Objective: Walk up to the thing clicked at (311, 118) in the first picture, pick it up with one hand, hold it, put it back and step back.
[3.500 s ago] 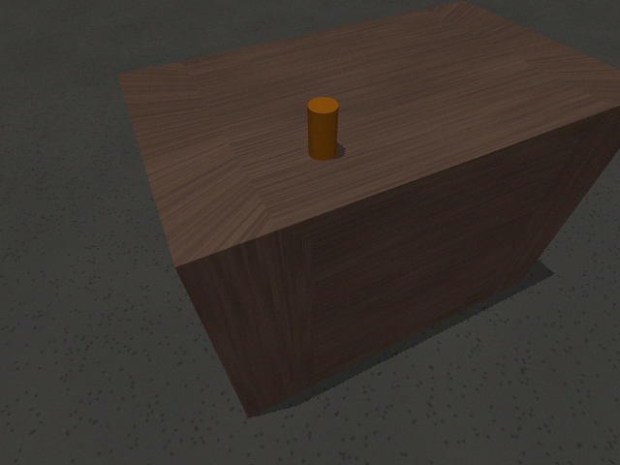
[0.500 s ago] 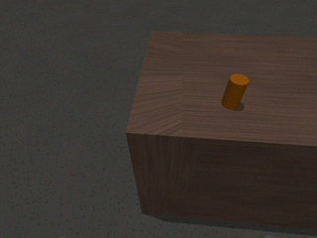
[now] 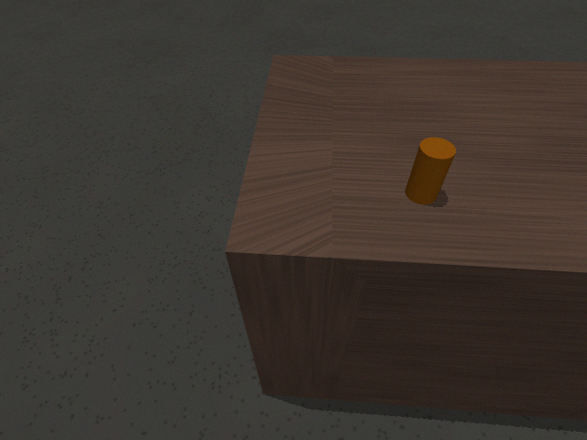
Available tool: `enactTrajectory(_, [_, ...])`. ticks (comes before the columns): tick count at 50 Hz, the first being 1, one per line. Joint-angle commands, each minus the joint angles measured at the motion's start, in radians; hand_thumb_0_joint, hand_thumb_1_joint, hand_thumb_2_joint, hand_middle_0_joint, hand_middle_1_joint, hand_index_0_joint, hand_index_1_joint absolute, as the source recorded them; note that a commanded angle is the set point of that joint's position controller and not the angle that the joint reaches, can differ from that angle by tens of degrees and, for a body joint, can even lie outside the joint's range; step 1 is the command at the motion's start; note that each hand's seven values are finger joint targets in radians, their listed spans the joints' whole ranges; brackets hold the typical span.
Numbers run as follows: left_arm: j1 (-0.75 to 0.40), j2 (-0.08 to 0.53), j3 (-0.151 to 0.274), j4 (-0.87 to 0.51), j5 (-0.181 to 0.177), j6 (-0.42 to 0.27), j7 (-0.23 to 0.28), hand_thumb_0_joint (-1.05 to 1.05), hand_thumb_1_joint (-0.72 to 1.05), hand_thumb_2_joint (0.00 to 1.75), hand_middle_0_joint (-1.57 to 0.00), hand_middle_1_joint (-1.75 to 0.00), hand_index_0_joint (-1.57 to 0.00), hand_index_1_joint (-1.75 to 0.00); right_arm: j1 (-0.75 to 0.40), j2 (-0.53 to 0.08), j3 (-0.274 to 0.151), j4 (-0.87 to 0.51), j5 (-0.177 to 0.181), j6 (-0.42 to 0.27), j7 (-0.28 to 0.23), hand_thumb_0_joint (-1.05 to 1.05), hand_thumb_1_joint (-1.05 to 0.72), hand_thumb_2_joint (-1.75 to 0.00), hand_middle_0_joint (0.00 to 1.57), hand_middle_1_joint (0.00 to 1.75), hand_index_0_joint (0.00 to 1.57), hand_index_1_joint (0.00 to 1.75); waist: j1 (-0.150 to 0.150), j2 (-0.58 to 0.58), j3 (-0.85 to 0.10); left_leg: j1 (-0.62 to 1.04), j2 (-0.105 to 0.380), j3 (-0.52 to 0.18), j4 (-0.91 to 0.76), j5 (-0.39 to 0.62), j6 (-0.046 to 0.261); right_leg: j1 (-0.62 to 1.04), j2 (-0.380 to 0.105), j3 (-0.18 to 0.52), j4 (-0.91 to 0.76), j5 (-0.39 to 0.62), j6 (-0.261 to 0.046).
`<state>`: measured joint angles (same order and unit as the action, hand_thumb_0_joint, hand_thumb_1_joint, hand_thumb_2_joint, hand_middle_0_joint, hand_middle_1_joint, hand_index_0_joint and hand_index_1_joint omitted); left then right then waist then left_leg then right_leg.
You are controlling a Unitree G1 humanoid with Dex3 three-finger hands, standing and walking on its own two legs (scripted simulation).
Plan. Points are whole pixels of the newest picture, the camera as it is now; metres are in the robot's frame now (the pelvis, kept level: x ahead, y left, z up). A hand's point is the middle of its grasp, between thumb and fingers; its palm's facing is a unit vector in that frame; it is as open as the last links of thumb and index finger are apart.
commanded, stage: walk up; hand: right
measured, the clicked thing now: (428, 172) +0.51 -0.20 +0.07
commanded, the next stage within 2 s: stand in 0.08 s
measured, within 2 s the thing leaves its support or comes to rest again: neither
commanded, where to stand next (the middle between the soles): +0.06 -0.01 m, yaw -3 degrees
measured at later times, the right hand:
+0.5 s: hand out of the picture +0.09 -0.26 -0.15, palm faces -0.02 +0.94 -0.34, open 7.4 cm
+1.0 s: hand out of the picture +0.08 -0.26 -0.16, palm faces -0.02 +0.94 -0.34, open 7.4 cm
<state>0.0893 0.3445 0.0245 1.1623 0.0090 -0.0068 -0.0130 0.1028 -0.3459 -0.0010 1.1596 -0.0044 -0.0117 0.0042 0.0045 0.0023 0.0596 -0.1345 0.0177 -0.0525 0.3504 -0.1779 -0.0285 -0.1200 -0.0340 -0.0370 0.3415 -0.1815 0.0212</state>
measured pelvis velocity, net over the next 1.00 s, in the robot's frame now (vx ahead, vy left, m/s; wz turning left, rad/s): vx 0.01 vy -0.01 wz -0.01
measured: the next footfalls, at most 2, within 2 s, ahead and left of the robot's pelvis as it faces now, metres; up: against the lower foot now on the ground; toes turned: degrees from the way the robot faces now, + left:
none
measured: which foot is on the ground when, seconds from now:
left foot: down 0.00-1.00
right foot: down 0.00-1.00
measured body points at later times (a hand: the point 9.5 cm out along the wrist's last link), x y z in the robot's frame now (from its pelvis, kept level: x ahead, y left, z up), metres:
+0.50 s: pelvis +0.01 -0.01 +0.00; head +0.01 -0.01 +0.45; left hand +0.09 +0.30 -0.13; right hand +0.09 -0.31 -0.13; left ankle +0.01 +0.14 -0.75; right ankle +0.00 -0.13 -0.75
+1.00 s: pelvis +0.01 -0.01 +0.00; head +0.03 -0.01 +0.45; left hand +0.09 +0.30 -0.13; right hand +0.08 -0.31 -0.14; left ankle +0.01 +0.14 -0.75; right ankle +0.00 -0.13 -0.75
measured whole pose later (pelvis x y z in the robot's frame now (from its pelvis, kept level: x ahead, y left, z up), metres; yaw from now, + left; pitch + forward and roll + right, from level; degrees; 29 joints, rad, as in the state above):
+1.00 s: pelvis +0.01 -0.01 +0.00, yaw -1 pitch -2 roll +0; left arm 0.11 0.36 0.01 1.14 0.01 -0.01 -0.01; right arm 0.11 -0.35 0.01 1.14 0.00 -0.01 0.01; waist 0.00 0.00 0.06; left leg -0.11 0.03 -0.04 0.32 -0.18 -0.04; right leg -0.11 -0.02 -0.03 0.33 -0.19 0.01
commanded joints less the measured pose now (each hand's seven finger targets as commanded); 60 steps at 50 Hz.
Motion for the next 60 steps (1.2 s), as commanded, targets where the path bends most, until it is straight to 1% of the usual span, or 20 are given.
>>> enactTrajectory(1, [-0.053, 0.217, 0.037, -0.068, -0.004, -0.019, 0.013, 0.00, 0.90, 0.90, -0.20, -0.30, -0.20, -0.30, -0.053, -0.214, -0.044, -0.061, -0.002, -0.021, -0.015, 0.00, -0.90, -0.90, 0.20, 0.30, 0.20, 0.30, -0.001, 0.000, -0.113, 0.003, 0.090, -0.053, -0.045, 0.153, 0.044, 0.048, -0.101, 0.082, -0.052, 0.116, -0.037])
enactTrajectory(3, [-0.050, 0.214, 0.036, -0.071, -0.005, -0.018, 0.014, 0.00, 0.90, 0.90, -0.20, -0.30, -0.20, -0.30, -0.051, -0.214, -0.045, -0.061, -0.001, -0.021, -0.016, 0.00, -0.90, -0.90, 0.20, 0.30, 0.20, 0.30, 0.001, 0.007, -0.105, 0.003, 0.091, -0.051, -0.050, 0.161, 0.043, 0.047, -0.100, 0.080, -0.051, 0.121, -0.037])
enactTrajectory(4, [-0.043, 0.221, 0.030, -0.071, -0.002, -0.021, 0.016, 0.00, 0.90, 0.90, -0.20, -0.30, -0.20, -0.30, -0.060, -0.214, -0.041, -0.070, -0.005, -0.021, -0.016, 0.00, -0.90, -0.90, 0.20, 0.30, 0.20, 0.30, 0.002, 0.007, -0.097, 0.014, 0.106, -0.063, -0.058, 0.203, 0.037, 0.034, -0.102, 0.084, -0.044, 0.131, -0.040])
enactTrajectory(7, [-0.047, 0.218, 0.027, -0.071, -0.004, -0.024, 0.018, 0.00, 0.90, 0.90, -0.20, -0.30, -0.20, -0.30, -0.056, -0.217, -0.038, -0.069, -0.002, -0.020, -0.014, 0.00, -0.90, -0.90, 0.20, 0.30, 0.20, 0.30, -0.002, 0.007, -0.082, -0.002, 0.102, -0.059, -0.064, 0.180, 0.036, 0.037, -0.103, 0.088, -0.058, 0.119, -0.034])
enactTrajectory(14, [-0.037, 0.219, 0.023, -0.073, -0.004, -0.027, 0.017, 0.00, 0.90, 0.90, -0.20, -0.30, -0.20, -0.30, -0.061, -0.222, -0.037, -0.074, 0.000, -0.019, -0.012, 0.00, -0.90, -0.90, 0.20, 0.30, 0.20, 0.30, -0.003, 0.013, -0.106, 0.032, 0.108, -0.051, -0.056, 0.214, 0.037, 0.049, -0.106, 0.087, -0.058, 0.172, -0.034])
enactTrajectory(19, [-0.043, 0.222, 0.021, -0.078, -0.003, -0.027, 0.018, 0.00, 0.90, 0.90, -0.20, -0.30, -0.20, -0.30, -0.071, -0.219, -0.036, -0.078, -0.002, -0.017, -0.010, 0.00, -0.90, -0.90, 0.20, 0.30, 0.20, 0.30, -0.003, -0.004, -0.087, 0.031, 0.108, -0.049, -0.064, 0.179, 0.033, 0.026, -0.102, 0.084, -0.068, 0.131, -0.034])
enactTrajectory(20, [-0.041, 0.222, 0.021, -0.077, -0.003, -0.027, 0.018, 0.00, 0.90, 0.90, -0.20, -0.30, -0.20, -0.30, -0.062, -0.220, -0.035, -0.076, 0.001, -0.016, -0.010, 0.00, -0.90, -0.90, 0.20, 0.30, 0.20, 0.30, -0.006, -0.001, -0.081, 0.029, 0.105, -0.045, -0.064, 0.150, 0.034, 0.018, -0.104, 0.093, -0.078, 0.111, -0.033])
enactTrajectory(25, [-0.042, 0.224, 0.020, -0.080, -0.004, -0.027, 0.017, 0.00, 0.90, 0.90, -0.20, -0.30, -0.20, -0.30, -0.062, -0.221, -0.034, -0.077, 0.000, -0.016, -0.008, 0.00, -0.90, -0.90, 0.20, 0.30, 0.20, 0.30, -0.006, 0.008, -0.084, 0.020, 0.104, -0.045, -0.069, 0.146, 0.035, 0.029, -0.101, 0.094, -0.075, 0.113, -0.036])
enactTrajectory(27, [-0.040, 0.231, 0.022, -0.080, -0.004, -0.026, 0.018, 0.00, 0.90, 0.90, -0.20, -0.30, -0.20, -0.30, -0.061, -0.215, -0.033, -0.077, -0.002, -0.014, -0.006, 0.00, -0.90, -0.90, 0.20, 0.30, 0.20, 0.30, -0.007, -0.012, -0.067, 0.015, 0.100, -0.043, -0.073, 0.112, 0.034, 0.012, -0.099, 0.094, -0.083, 0.070, -0.037])
enactTrajectory(32, [-0.034, 0.237, 0.023, -0.084, -0.005, -0.025, 0.017, 0.00, 0.90, 0.90, -0.20, -0.30, -0.20, -0.30, -0.050, -0.218, -0.032, -0.077, -0.003, -0.016, -0.007, 0.00, -0.90, -0.90, 0.20, 0.30, 0.20, 0.30, -0.003, 0.005, -0.075, 0.004, 0.102, -0.046, -0.075, 0.119, 0.033, 0.026, -0.100, 0.097, -0.074, 0.074, -0.040])
enactTrajectory(34, [-0.030, 0.232, 0.021, -0.083, -0.003, -0.025, 0.016, 0.00, 0.90, 0.90, -0.20, -0.30, -0.20, -0.30, -0.046, -0.220, -0.032, -0.076, -0.002, -0.017, -0.008, 0.00, -0.90, -0.90, 0.20, 0.30, 0.20, 0.30, -0.004, 0.008, -0.097, 0.019, 0.109, -0.046, -0.070, 0.139, 0.037, 0.035, -0.104, 0.099, -0.069, 0.102, -0.043])
enactTrajectory(38, [-0.032, 0.232, 0.020, -0.083, -0.004, -0.024, 0.016, 0.00, 0.90, 0.90, -0.20, -0.30, -0.20, -0.30, -0.044, -0.218, -0.030, -0.076, -0.001, -0.015, -0.009, 0.00, -0.90, -0.90, 0.20, 0.30, 0.20, 0.30, -0.005, -0.010, -0.077, 0.011, 0.106, -0.047, -0.072, 0.126, 0.036, 0.023, -0.097, 0.093, -0.072, 0.078, -0.040])
enactTrajectory(41, [-0.024, 0.232, 0.021, -0.084, -0.004, -0.024, 0.016, 0.00, 0.90, 0.90, -0.20, -0.30, -0.20, -0.30, -0.034, -0.224, -0.031, -0.073, -0.002, -0.015, -0.009, 0.00, -0.90, -0.90, 0.20, 0.30, 0.20, 0.30, -0.006, 0.006, -0.092, 0.019, 0.104, -0.041, -0.071, 0.118, 0.037, 0.026, -0.101, 0.099, -0.072, 0.087, -0.040])
enactTrajectory(42, [-0.021, 0.232, 0.021, -0.084, -0.004, -0.024, 0.015, 0.00, 0.90, 0.90, -0.20, -0.30, -0.20, -0.30, -0.036, -0.225, -0.030, -0.074, -0.002, -0.017, -0.010, 0.00, -0.90, -0.90, 0.20, 0.30, 0.20, 0.30, -0.003, 0.007, -0.097, 0.025, 0.107, -0.043, -0.069, 0.144, 0.037, 0.032, -0.102, 0.099, -0.063, 0.117, -0.043])
enactTrajectory(48, [-0.016, 0.230, 0.019, -0.080, -0.004, -0.025, 0.018, 0.00, 0.90, 0.90, -0.20, -0.30, -0.20, -0.30, -0.035, -0.216, -0.027, -0.075, 0.000, -0.014, -0.011, 0.00, -0.90, -0.90, 0.20, 0.30, 0.20, 0.30, -0.003, -0.014, -0.078, 0.021, 0.107, -0.046, -0.069, 0.157, 0.035, 0.024, -0.099, 0.091, -0.065, 0.126, -0.040])
enactTrajectory(50, [-0.021, 0.229, 0.018, -0.083, -0.006, -0.025, 0.017, 0.00, 0.90, 0.90, -0.20, -0.30, -0.20, -0.30, -0.026, -0.224, -0.028, -0.075, -0.001, -0.015, -0.011, 0.00, -0.90, -0.90, 0.20, 0.30, 0.20, 0.30, -0.004, -0.005, -0.096, 0.035, 0.107, -0.039, -0.061, 0.182, 0.036, 0.036, -0.101, 0.095, -0.059, 0.161, -0.041])
enactTrajectory(53, [-0.022, 0.233, 0.022, -0.082, -0.005, -0.022, 0.018, 0.00, 0.90, 0.90, -0.20, -0.30, -0.20, -0.30, -0.021, -0.222, -0.028, -0.075, -0.002, -0.014, -0.013, 0.00, -0.90, -0.90, 0.20, 0.30, 0.20, 0.30, -0.007, 0.007, -0.091, 0.022, 0.104, -0.037, -0.073, 0.138, 0.035, 0.038, -0.099, 0.093, -0.060, 0.120, -0.041])
enactTrajectory(57, [-0.013, 0.227, 0.019, -0.081, -0.004, -0.025, 0.018, 0.00, 0.90, 0.90, -0.20, -0.30, -0.20, -0.30, -0.030, -0.221, -0.027, -0.081, -0.001, -0.016, -0.012, 0.00, -0.90, -0.90, 0.20, 0.30, 0.20, 0.30, -0.001, 0.000, -0.089, 0.041, 0.112, -0.040, -0.064, 0.200, 0.036, 0.033, -0.098, 0.091, -0.055, 0.169, -0.039])
enactTrajectory(59, [-0.023, 0.236, 0.023, -0.083, -0.004, -0.023, 0.019, 0.00, 0.90, 0.90, -0.20, -0.30, -0.20, -0.30, -0.023, -0.218, -0.028, -0.084, -0.001, -0.016, -0.013, 0.00, -0.90, -0.90, 0.20, 0.30, 0.20, 0.30, -0.008, -0.010, -0.098, 0.040, 0.111, -0.037, -0.063, 0.194, 0.032, 0.044, -0.100, 0.090, -0.053, 0.172, -0.043])
enactTrajectory(60, [-0.021, 0.227, 0.020, -0.085, -0.005, -0.024, 0.018, 0.00, 0.90, 0.90, -0.20, -0.30, -0.20, -0.30, -0.024, -0.224, -0.027, -0.083, -0.003, -0.016, -0.013, 0.00, -0.90, -0.90, 0.20, 0.30, 0.20, 0.30, -0.003, 0.010, -0.089, 0.036, 0.109, -0.034, -0.067, 0.186, 0.034, 0.038, -0.101, 0.096, -0.057, 0.169, -0.039])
